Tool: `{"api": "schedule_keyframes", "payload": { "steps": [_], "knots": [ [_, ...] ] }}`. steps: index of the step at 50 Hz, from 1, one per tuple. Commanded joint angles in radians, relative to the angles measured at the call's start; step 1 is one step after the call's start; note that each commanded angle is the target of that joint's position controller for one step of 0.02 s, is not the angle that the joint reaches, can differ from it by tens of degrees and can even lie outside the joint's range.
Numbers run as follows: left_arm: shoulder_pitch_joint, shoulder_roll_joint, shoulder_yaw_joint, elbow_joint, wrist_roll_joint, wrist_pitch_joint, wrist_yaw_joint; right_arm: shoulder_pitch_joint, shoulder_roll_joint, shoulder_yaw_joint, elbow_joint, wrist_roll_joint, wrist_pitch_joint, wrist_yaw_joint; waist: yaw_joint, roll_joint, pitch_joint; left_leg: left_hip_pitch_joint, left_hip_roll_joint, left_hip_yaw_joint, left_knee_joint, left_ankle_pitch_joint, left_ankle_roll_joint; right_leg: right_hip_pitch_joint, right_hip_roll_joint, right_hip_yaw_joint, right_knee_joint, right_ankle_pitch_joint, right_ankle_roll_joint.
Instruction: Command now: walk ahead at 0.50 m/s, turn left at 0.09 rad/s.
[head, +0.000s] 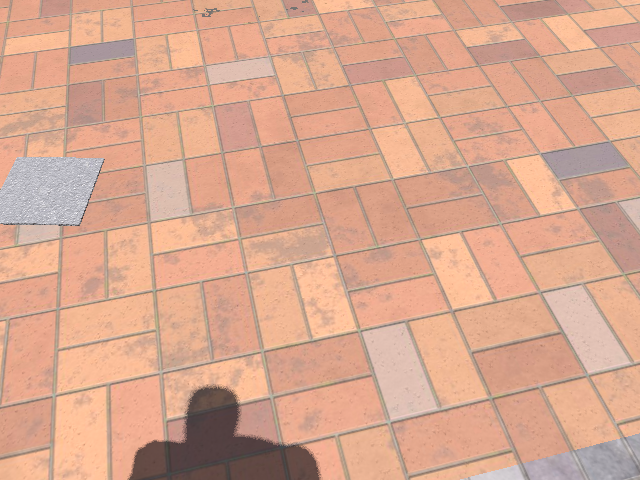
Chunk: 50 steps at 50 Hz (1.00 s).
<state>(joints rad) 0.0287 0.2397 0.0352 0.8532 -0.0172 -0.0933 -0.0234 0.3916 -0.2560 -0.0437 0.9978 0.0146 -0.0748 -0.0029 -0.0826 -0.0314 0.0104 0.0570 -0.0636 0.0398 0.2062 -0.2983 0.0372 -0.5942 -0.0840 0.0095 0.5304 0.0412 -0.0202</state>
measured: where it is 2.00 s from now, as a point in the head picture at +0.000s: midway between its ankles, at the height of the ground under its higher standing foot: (205, 411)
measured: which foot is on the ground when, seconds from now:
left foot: down 0.00-0.06, up 0.08-0.58, down 0.60-1.00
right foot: up 0.00-0.04, down 0.06-0.62, up 0.64-1.00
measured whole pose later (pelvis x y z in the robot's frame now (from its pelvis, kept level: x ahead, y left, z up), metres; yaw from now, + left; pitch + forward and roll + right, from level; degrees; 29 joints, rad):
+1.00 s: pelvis +0.49 +0.08 +0.00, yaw +32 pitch +3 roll -1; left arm 0.04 0.28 0.06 0.76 0.01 -0.05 0.02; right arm 0.23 -0.30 -0.09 0.73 0.02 0.01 -0.03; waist -0.05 -0.03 0.05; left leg -0.25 -0.13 -0.14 0.45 -0.23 0.08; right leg -0.61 -0.02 0.11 0.71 -0.14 0.08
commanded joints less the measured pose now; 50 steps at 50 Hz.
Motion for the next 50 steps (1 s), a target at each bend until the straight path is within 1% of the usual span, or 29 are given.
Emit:
{"api": "schedule_keyframes", "payload": {
  "steps": [1, 2, 3, 4, 5, 6, 7, 8, 10, 12, 14, 18, 22, 25, 27, 28, 29, 30, 31, 32, 33, 34, 35, 36, 37, 39, 41, 45, 50],
  "knots": [
    [-0.061, 0.111, 0.026, -0.087, -0.004, -0.027, -0.013, 0.03, -0.173, -0.039, -0.022, 0.005, 0.011, -0.007, 0.053, 0.102, 0.047, 0.017, 0.323, -0.16, 0.062, 0.491, 0.14, 0.043, 0.03, -0.008, -0.053, -0.107, -0.034],
    [0.045, 0.143, 0.044, -0.061, -0.003, -0.031, -0.01, 0.003, -0.175, -0.038, -0.032, 0.004, 0.016, -0.006, 0.117, 0.11, -0.015, -0.003, 0.292, -0.142, 0.179, 0.648, 0.122, 0.2, 0.062, -0.033, -0.081, -0.114, -0.056],
    [0.231, 0.203, 0.071, -0.01, 0.003, -0.034, -0.001, -0.009, -0.147, -0.026, -0.047, -0.005, 0.016, -0.005, 0.195, 0.097, -0.143, -0.114, 0.232, -0.107, 0.391, 0.655, 0.093, 0.48, 0.034, -0.007, -0.05, -0.085, -0.094],
    [0.4, 0.305, 0.098, 0.018, 0.026, -0.032, 0.009, 0.049, -0.062, 0.002, -0.08, -0.016, 0.003, 0.001, 0.212, -0.058, -0.323, -0.47, 0.11, -0.04, 0.771, 0.341, 0.027, 0.905, -0.222, 0.315, -0.027, -0.123, -0.207],
    [0.441, 0.285, 0.09, 0.034, 0.022, -0.023, 0.005, 0.119, 0.001, 0.021, -0.066, -0.002, -0.017, 0.004, 0.193, -0.237, -0.445, -0.699, 0.005, -0.117, 0.997, -0.287, 0.003, 1.057, -0.362, 0.666, -0.165, -0.273, -0.282],
    [0.395, 0.192, 0.064, 0.025, 0.018, -0.023, 0.008, 0.031, -0.126, -0.014, -0.072, 0.031, -0.028, 0.002, 0.207, -0.143, -0.317, -0.786, 0.063, -0.192, 1.092, -0.26, 0.017, 0.953, -0.322, 0.587, -0.204, -0.341, -0.228],
    [0.301, 0.158, 0.052, 0.008, 0.014, -0.023, 0.012, -0.041, -0.152, -0.024, -0.097, 0.042, -0.032, -0.001, 0.183, -0.106, -0.182, -0.814, 0.113, -0.162, 1.085, -0.16, 0.025, 0.8, -0.294, 0.431, -0.232, -0.287, -0.186],
    [0.226, 0.126, 0.042, -0.001, 0.016, -0.025, 0.01, -0.074, -0.141, -0.027, -0.1, 0.032, -0.028, -0.008, 0.152, -0.05, -0.111, -0.772, 0.154, -0.148, 1.04, -0.074, 0.02, 0.661, -0.255, 0.326, -0.275, -0.227, -0.166],
    [0.161, 0.089, 0.034, 0.004, 0.03, -0.032, 0.006, -0.046, -0.093, -0.034, -0.092, 0.023, -0.001, -0.009, 0.092, -0.078, -0.04, -0.667, 0.201, -0.151, 0.973, 0.022, 0.014, 0.493, -0.193, 0.168, -0.351, -0.168, -0.139],
    [0.154, 0.092, 0.038, 0.018, 0.032, -0.038, 0.007, -0.037, -0.052, -0.034, -0.097, 0.025, 0.024, -0.006, 0.069, -0.066, -0.009, -0.659, 0.208, -0.141, 0.958, 0.061, 0.007, 0.436, -0.175, 0.068, -0.387, -0.082, -0.148],
    [0.167, 0.112, 0.046, 0.03, 0.036, -0.041, 0.016, -0.077, -0.053, -0.039, -0.124, 0.018, 0.037, -0.008, 0.065, -0.043, 0.018, -0.714, 0.211, -0.149, 0.912, 0.132, -0.003, 0.432, -0.175, 0.001, -0.404, -0.014, -0.157],
    [0.188, 0.141, 0.054, 0.04, 0.036, -0.031, 0.037, -0.187, -0.043, -0.037, -0.174, 0.008, 0.029, 0.01, 0.085, -0.023, 0.048, -0.745, 0.2, -0.12, 0.676, 0.315, -0.014, 0.466, -0.155, -0.113, -0.421, 0.028, -0.143],
    [0.258, 0.171, 0.065, 0.057, 0.02, -0.013, 0.05, -0.335, -0.024, -0.023, -0.237, 0.004, 0.025, 0.038, 0.14, 0.008, 0.089, -0.769, 0.186, -0.043, 0.512, 0.354, 0.003, 0.571, -0.186, -0.176, -0.409, 0.055, -0.138],
    [0.29, 0.186, 0.073, 0.067, 0.006, 0.012, 0.051, -0.393, -0.032, -0.023, -0.286, 0.008, 0.027, 0.058, 0.143, -0.001, 0.097, -0.792, 0.166, -0.004, 0.456, 0.264, 0.033, 0.688, -0.22, -0.205, -0.34, 0.171, -0.123],
    [0.267, 0.213, 0.082, 0.055, 0.001, 0.026, 0.054, -0.369, -0.06, -0.036, -0.304, 0.01, 0.03, 0.067, 0.106, -0.033, 0.054, -0.693, 0.111, 0.052, 0.444, 0.172, 0.067, 0.719, -0.223, -0.236, -0.234, 0.461, -0.101],
    [0.254, 0.229, 0.086, 0.048, -0.002, 0.033, 0.057, -0.318, -0.084, -0.049, -0.301, 0.012, 0.033, 0.067, 0.069, -0.054, 0.012, -0.607, 0.071, 0.081, 0.452, 0.12, 0.088, 0.723, -0.219, -0.246, -0.139, 0.62, -0.09],
    [0.239, 0.24, 0.088, 0.041, -0.003, 0.042, 0.059, -0.21, -0.123, -0.071, -0.281, 0.016, 0.035, 0.065, 0.005, -0.059, -0.05, -0.461, 0.028, 0.099, 0.431, 0.102, 0.116, 0.696, -0.203, -0.258, 0.02, 0.705, -0.074],
    [0.225, 0.234, 0.083, 0.032, -0.005, 0.044, 0.06, -0.047, -0.184, -0.106, -0.24, 0.018, 0.037, 0.051, -0.081, -0.028, -0.134, -0.204, -0.006, 0.075, 0.355, 0.163, 0.155, 0.579, -0.159, -0.274, 0.253, 0.608, -0.036],
    [0.251, 0.154, 0.058, 0.0, 0.032, 0.032, 0.056, 0.034, -0.288, -0.131, -0.221, 0.012, 0.046, 0.026, -0.064, 0.179, -0.203, 0.064, 0.192, -0.236, 0.345, 0.3, 0.216, 0.289, -0.075, -0.265, 0.591, -0.017, 0.018],
    [0.32, 0.068, 0.029, -0.051, 0.026, -0.005, 0.041, -0.032, -0.34, -0.129, -0.267, -0.007, 0.032, 0.03, 0.042, 0.317, -0.355, 0.313, 0.419, -0.83, 0.179, 0.277, 0.44, -0.057, 0.149, -0.063, 0.909, -0.684, 0.07],
    [0.195, 0.163, 0.046, -0.065, -0.012, -0.037, 0.03, -0.026, -0.252, -0.102, -0.28, -0.013, 0.022, 0.04, -0.029, 0.142, -0.353, 0.298, 0.409, -0.771, 0.125, 0.409, 0.386, -0.137, 0.096, 0.087, 0.942, -0.652, 0.048],
    [0.147, 0.165, 0.047, -0.087, -0.029, -0.047, 0.029, -0.077, -0.211, -0.091, -0.284, -0.013, 0.011, 0.04, -0.006, 0.108, -0.233, 0.181, 0.378, -0.592, 0.149, 0.558, 0.348, -0.163, 0.059, 0.074, 0.892, -0.574, 0.03],
    [0.155, 0.159, 0.049, -0.068, -0.009, -0.044, 0.04, -0.142, -0.181, -0.083, -0.292, 0.0, 0.006, 0.04, 0.042, 0.006, -0.143, 0.025, 0.321, -0.458, 0.156, 0.646, 0.302, -0.123, 0.012, 0.069, 0.807, -0.507, 0.034],
    [0.16, 0.176, 0.06, -0.063, 0.015, -0.031, 0.049, -0.191, -0.151, -0.076, -0.304, 0.005, 0.009, 0.033, 0.073, 0.008, -0.107, -0.092, 0.291, -0.383, 0.145, 0.68, 0.276, -0.066, -0.016, 0.064, 0.735, -0.467, 0.04],
    [0.17, 0.181, 0.066, -0.066, 0.021, -0.013, 0.05, -0.212, -0.145, -0.072, -0.316, -0.008, 0.012, 0.028, 0.097, 0.027, -0.098, -0.181, 0.269, -0.351, 0.127, 0.729, 0.265, 0.005, -0.025, 0.067, 0.709, -0.447, 0.045],
    [0.187, 0.148, 0.062, -0.078, 0.027, 0.014, 0.055, -0.212, -0.168, -0.077, -0.318, -0.014, 0.014, 0.019, 0.119, 0.04, -0.099, -0.256, 0.239, -0.299, 0.118, 0.835, 0.263, 0.044, -0.01, 0.052, 0.627, -0.411, 0.068],
    [0.162, 0.127, 0.055, -0.096, 0.033, 0.026, 0.061, -0.192, -0.194, -0.086, -0.316, -0.01, 0.02, 0.005, 0.116, 0.061, -0.111, -0.266, 0.211, -0.264, 0.131, 0.888, 0.251, 0.029, 0.018, 0.042, 0.523, -0.342, 0.088],
    [0.062, 0.117, 0.045, -0.134, 0.028, 0.036, 0.056, -0.18, -0.193, -0.086, -0.323, 0.009, 0.06, -0.024, 0.081, 0.115, -0.14, -0.255, 0.17, -0.265, 0.169, 0.753, 0.185, 0.042, 0.06, 0.05, 0.299, -0.172, 0.108],
    [-0.032, 0.136, 0.045, -0.172, 0.02, 0.034, 0.038, -0.167, -0.19, -0.082, -0.332, 0.001, 0.091, -0.039, 0.046, 0.15, -0.115, -0.215, 0.185, -0.389, 0.231, 0.568, 0.161, 0.058, 0.103, 0.082, 0.128, -0.184, 0.103]
  ]
}}
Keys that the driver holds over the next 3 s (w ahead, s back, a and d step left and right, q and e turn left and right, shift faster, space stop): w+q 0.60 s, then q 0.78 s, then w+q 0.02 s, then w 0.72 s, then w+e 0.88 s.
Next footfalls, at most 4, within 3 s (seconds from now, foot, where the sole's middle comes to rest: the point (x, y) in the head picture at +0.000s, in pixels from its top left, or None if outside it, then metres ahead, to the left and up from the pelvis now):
0.06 right None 0.22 -0.13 -0.77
0.60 left None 0.48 0.15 -0.77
1.10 right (284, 380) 0.71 0.06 -0.77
1.52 left None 0.47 0.19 -0.77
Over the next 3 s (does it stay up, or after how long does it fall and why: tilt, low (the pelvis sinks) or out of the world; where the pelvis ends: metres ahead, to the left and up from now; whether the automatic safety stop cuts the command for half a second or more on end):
stays up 1.04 0.63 -0.01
